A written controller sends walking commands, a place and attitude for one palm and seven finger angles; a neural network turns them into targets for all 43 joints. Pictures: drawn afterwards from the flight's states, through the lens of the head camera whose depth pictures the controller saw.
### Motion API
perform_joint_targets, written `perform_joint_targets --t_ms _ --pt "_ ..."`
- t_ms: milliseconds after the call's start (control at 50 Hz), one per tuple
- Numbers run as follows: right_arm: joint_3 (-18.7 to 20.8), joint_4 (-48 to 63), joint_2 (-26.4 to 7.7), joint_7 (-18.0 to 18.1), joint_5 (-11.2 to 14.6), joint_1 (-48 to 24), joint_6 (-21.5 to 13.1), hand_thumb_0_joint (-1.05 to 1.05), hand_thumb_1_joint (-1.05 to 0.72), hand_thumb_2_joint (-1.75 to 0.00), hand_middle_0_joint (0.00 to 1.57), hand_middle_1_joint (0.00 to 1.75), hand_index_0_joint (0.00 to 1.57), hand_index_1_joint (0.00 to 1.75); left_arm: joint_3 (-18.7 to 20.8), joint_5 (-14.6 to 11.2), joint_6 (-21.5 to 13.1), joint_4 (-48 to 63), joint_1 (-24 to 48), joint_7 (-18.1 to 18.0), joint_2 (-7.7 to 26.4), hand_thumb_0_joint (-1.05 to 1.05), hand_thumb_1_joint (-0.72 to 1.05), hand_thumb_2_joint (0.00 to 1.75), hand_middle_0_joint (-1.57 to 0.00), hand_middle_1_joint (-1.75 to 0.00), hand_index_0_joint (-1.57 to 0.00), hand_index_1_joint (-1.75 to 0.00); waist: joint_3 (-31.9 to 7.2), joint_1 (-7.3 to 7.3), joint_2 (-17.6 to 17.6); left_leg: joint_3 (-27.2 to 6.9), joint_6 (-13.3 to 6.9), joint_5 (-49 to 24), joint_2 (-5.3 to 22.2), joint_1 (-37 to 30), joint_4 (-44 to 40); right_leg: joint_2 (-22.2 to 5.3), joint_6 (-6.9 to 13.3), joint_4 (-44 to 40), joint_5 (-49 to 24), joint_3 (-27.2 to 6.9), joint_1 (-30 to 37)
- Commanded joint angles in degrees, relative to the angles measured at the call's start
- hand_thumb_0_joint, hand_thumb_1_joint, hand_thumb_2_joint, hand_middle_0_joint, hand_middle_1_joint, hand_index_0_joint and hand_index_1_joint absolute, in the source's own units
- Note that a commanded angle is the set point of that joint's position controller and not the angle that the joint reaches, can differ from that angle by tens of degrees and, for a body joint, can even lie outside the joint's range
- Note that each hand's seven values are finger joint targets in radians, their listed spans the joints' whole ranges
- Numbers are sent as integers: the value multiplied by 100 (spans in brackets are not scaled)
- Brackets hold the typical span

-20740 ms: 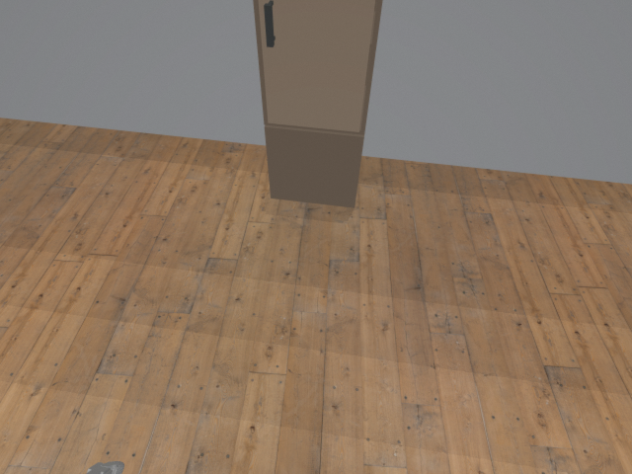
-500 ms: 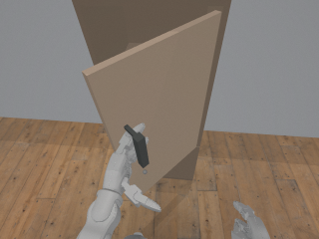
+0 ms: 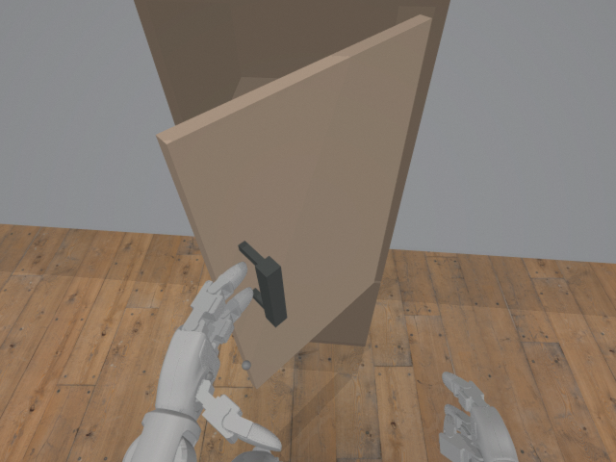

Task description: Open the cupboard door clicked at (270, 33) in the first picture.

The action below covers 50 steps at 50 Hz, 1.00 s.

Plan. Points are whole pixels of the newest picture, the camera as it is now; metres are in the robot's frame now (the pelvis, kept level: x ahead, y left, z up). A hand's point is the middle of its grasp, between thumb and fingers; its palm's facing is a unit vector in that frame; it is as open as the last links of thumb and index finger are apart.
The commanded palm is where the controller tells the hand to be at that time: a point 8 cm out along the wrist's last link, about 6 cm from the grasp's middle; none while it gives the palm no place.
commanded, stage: slide the hand sideways off the handle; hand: left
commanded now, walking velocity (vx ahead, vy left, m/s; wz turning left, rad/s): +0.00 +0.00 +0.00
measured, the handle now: (262, 284) +0.32 +0.08 +0.08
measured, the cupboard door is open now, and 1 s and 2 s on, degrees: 49 49 49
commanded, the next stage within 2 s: draw the hand back to the body in 0.44 s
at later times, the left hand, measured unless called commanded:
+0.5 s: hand (196, 398) +0.18 +0.13 +0.07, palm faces -0.07 -1.00 -0.03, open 16.3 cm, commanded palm +0.17 +0.18 +0.08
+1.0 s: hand (126, 388) +0.18 +0.18 +0.12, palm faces -0.04 -1.00 -0.06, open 16.3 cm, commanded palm +0.15 +0.24 +0.14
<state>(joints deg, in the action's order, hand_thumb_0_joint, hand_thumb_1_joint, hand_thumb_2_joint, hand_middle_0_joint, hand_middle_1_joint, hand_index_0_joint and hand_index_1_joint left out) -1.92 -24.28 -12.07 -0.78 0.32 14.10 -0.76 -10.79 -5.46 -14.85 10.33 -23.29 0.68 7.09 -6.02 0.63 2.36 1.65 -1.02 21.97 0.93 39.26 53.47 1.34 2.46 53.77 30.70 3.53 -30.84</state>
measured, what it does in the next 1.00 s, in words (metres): stands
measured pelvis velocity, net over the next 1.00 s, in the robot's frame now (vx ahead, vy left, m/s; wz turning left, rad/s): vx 0.00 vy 0.01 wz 0.02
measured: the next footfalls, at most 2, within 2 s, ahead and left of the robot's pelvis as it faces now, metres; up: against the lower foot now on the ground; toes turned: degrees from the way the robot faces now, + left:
none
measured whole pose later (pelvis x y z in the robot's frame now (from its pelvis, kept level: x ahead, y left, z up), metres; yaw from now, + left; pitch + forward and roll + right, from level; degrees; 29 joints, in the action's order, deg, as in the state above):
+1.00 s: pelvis +0.00 +0.01 +0.01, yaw +1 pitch +6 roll -2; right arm -2.2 -25.7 -13.5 3.2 3.1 15.0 -5.8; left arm 6.9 -17.6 -9.5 20.7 -33.0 14.5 15.5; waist -7.2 -1.3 3.4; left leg -0.1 -1.6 21.4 0.7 35.7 51.5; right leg 1.7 1.7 48.7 28.9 5.0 -25.5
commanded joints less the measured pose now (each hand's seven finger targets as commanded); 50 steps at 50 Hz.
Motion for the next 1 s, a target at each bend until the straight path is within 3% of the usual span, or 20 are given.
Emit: perform_joint_targets --t_ms 0,100,160,220,260,380,440,500,580,680,740,800,840,880,940,980 --pt "278 1025 -595 59 42 -382 -339 0 -90 -90 20 30 20 30 559 -162 -473 1505 -229 27 213 0 -50 30 -15 -30 -15 -30 -896 -55 -294 -261 -53 -1048 -99 -1228 -563 27 -150 -865 -2191 -185 -198" --pt "309 1092 -627 79 45 -333 -415 0 -90 -90 20 30 20 30 542 -203 -612 1736 -380 207 296 0 -50 30 -15 -30 -15 -30 -744 37 -320 -309 -68 -894 -102 -1075 -416 24 -179 -802 -2040 -214 -459" --pt "339 1102 -636 119 56 -308 -441 0 -90 -90 20 30 20 30 769 -298 -653 1824 -613 373 485 0 -50 30 -15 -30 -15 -30 -920 -9 -357 -286 -72 -908 -126 -948 -310 -13 -213 -780 -2158 -306 -344" --pt "348 1077 -646 177 91 -295 -459 0 -90 -90 20 30 20 30 925 -444 -672 1790 -691 575 579 0 -50 30 -15 -30 -15 -30 -775 41 -480 -299 -63 -722 -137 -756 -234 -51 -278 -860 -2059 -403 -399" --pt "345 1069 -657 217 106 -333 -492 0 -90 -90 20 30 20 30 961 -503 -713 1877 -583 697 635 0 -50 30 -15 -30 -15 -30 -796 45 -290 -294 -68 -717 -153 -732 -168 -82 -286 -877 -2019 -493 -417" --pt "348 994 -673 325 149 -349 -550 0 -90 -90 20 30 20 30 1365 -765 -669 1686 -722 980 877 0 -50 30 -15 -30 -15 -30 -759 11 -325 -314 -53 -609 -148 -565 -75 -128 -344 -980 -1869 -632 -409" --pt "325 972 -709 356 153 -372 -612 0 -90 -90 20 30 20 30 1257 -810 -668 1694 -405 1025 829 0 -50 30 -15 -30 -15 -30 -654 82 -332 -369 -69 -551 -137 -552 -71 -110 -329 -1006 -1631 -620 -521" --pt "335 986 -695 343 165 -328 -680 0 -90 -90 20 30 20 30 1132 -821 -664 1700 -537 1029 703 0 -50 30 -15 -30 -15 -30 -713 45 -196 -383 -64 -547 -128 -683 -167 -62 -278 -922 -1532 -456 -606" --pt "354 1001 -661 368 174 -357 -649 0 -90 -90 20 30 20 30 1665 -798 -547 1955 -697 899 1185 0 -50 30 -15 -30 -15 -30 -1033 -132 -210 -350 -79 -734 -121 -800 -261 -65 -282 -948 -1789 -497 -269" --pt "288 954 -648 410 236 -451 -632 0 -90 -90 20 30 20 30 1803 -953 -291 1902 -712 949 1130 0 -50 30 -15 -30 -15 -30 -654 -97 -165 -356 -72 -666 -113 -927 -476 -17 -285 -1171 -1683 -409 -233" --pt "278 923 -690 445 257 -462 -682 0 -90 -90 20 30 20 30 1901 -1095 -162 1960 -745 1090 1190 0 -50 30 -15 -30 -15 -30 -677 -91 -248 -394 -87 -748 -109 -1090 -576 7 -294 -1268 -1771 -352 -114" --pt "253 927 -707 453 281 -462 -758 0 -90 -90 20 30 20 30 1903 -1188 -70 2142 -747 1254 1219 0 -50 30 -15 -30 -15 -30 -646 -103 -31 -413 -85 -818 -109 -1300 -720 48 -265 -1290 -1809 -225 -117" --pt "251 883 -732 466 274 -487 -801 0 -90 -90 20 30 20 30 2071 -1224 19 2103 -749 1307 1364 0 -50 30 -15 -30 -15 -30 -624 -109 -176 -443 -101 -903 -103 -1335 -752 60 -280 -1348 -1919 -230 -28" --pt "234 866 -725 460 291 -494 -838 0 -90 -90 20 30 20 30 2143 -1267 73 2211 -732 1357 1387 0 -50 30 -15 -30 -15 -30 -604 -137 13 -445 -83 -959 -101 -1483 -855 73 -249 -1364 -1952 -159 2" --pt "227 828 -757 465 297 -530 -882 0 -90 -90 20 30 20 30 2340 -1333 182 2270 -723 1394 1504 0 -47 32 -15 -30 -15 -30 -582 -168 -59 -471 -93 -1008 -92 -1586 -961 110 -229 -1435 -1932 -97 108" --pt "197 833 -745 464 307 -542 -928 0 -90 -90 20 30 20 30 2297 -1362 241 2448 -583 1432 1457 0 -40 34 -15 -30 -15 -30 -529 -163 171 -492 -75 -946 -89 -1736 -1085 115 -205 -1472 -1817 -27 85"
